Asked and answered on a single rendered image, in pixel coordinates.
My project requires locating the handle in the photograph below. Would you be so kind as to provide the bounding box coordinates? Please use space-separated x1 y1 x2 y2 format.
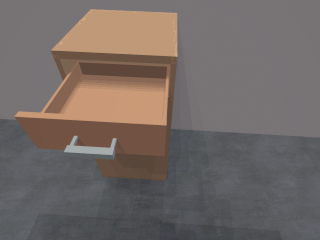
64 136 117 160

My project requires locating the cabinet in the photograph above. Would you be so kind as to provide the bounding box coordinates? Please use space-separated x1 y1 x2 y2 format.
51 9 178 181

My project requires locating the drawer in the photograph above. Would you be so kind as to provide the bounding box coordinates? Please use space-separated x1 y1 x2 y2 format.
14 61 170 156

